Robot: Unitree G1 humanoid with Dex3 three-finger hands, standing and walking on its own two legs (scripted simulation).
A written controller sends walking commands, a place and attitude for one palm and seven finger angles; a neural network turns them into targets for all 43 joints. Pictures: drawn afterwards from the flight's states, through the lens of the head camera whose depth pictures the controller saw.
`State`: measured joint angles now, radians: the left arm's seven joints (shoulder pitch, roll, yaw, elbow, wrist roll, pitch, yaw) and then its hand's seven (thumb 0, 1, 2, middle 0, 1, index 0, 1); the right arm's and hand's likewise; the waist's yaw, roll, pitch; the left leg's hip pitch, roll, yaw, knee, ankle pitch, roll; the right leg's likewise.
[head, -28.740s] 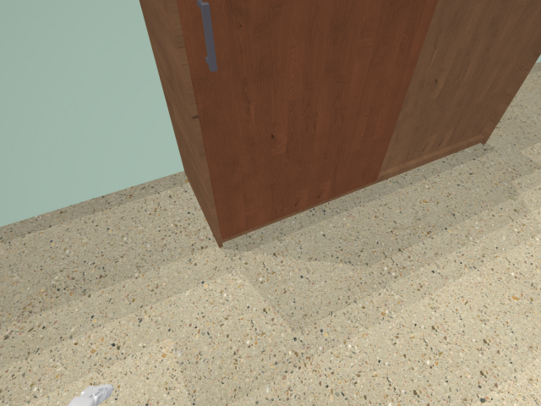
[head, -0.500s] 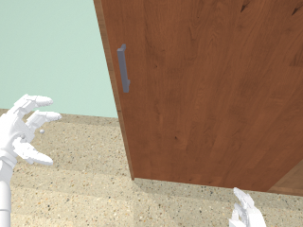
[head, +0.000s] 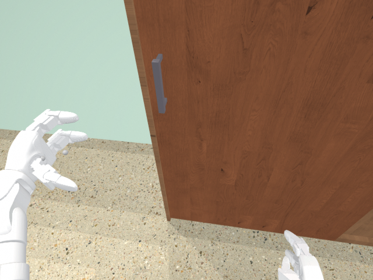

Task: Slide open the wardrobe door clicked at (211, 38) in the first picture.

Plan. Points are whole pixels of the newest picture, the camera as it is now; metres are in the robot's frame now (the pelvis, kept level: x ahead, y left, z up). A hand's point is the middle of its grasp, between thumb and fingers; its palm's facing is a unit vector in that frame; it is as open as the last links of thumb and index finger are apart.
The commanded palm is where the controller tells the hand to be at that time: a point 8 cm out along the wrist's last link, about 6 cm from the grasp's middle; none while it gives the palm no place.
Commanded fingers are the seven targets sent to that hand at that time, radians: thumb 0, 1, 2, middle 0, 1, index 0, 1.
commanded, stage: move the hooked fingers beside the handle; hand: left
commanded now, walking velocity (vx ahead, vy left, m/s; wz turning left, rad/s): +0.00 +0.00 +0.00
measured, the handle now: (160, 84) +0.55 +0.14 +0.15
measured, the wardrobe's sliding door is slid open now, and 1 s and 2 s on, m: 0.00 0.00 0.00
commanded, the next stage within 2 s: none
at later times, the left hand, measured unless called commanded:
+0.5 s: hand (92, 129) +0.36 +0.25 +0.15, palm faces +0.00 -1.00 +0.01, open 14.0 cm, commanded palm +0.34 +0.29 +0.16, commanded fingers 0.00 -0.50 0.30 -0.30 -1.20 -0.30 -1.20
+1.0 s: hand (115, 107) +0.44 +0.23 +0.15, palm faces -0.05 -1.00 +0.02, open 14.0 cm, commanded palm +0.42 +0.28 +0.15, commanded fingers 0.00 -0.50 0.30 -0.30 -1.20 -0.30 -1.20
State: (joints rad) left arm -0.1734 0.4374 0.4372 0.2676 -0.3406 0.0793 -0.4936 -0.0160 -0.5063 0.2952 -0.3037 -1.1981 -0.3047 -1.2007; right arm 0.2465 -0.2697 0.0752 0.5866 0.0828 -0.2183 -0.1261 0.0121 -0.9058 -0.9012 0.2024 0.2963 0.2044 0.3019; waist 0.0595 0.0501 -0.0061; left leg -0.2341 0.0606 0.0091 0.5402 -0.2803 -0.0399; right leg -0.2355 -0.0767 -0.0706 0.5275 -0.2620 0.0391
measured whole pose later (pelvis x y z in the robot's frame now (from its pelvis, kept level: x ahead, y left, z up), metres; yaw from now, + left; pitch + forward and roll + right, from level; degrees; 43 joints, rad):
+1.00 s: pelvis +0.00 +0.01 -0.01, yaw -2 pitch +6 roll +0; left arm -0.75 0.51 0.37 0.93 -0.20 -0.10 -0.41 -0.02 -0.50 0.30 -0.30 -1.20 -0.30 -1.20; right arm 0.33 -0.29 0.05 0.65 0.06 -0.11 -0.10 0.01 -0.91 -0.90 0.20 0.30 0.20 0.30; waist -0.05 0.01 -0.02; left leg -0.41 0.06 0.03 0.61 -0.30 -0.03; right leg -0.42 -0.08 -0.04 0.59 -0.27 0.05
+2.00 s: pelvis +0.00 +0.00 -0.01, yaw -2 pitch +9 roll -1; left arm -0.90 0.49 0.37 1.07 -0.15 -0.21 -0.33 -0.02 -0.50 0.30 -0.30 -1.20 -0.30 -1.20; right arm 0.34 -0.28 0.03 0.64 0.05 -0.04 -0.07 0.01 -0.91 -0.90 0.20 0.30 0.20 0.30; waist -0.09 0.02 -0.05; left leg -0.50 0.08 0.02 0.67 -0.33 -0.04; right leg -0.50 -0.06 -0.04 0.64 -0.28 0.04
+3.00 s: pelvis +0.00 +0.00 -0.01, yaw -2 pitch +10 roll +0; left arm -0.95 0.46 0.36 1.12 -0.10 -0.18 -0.22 -0.02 -0.50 0.30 -0.30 -1.20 -0.30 -1.20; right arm 0.35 -0.27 0.02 0.64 0.03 -0.04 -0.05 0.00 -0.91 -0.90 0.20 0.30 0.20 0.30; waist -0.11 0.03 -0.06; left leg -0.51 0.08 0.03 0.68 -0.33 -0.04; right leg -0.53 -0.06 -0.03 0.65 -0.29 0.04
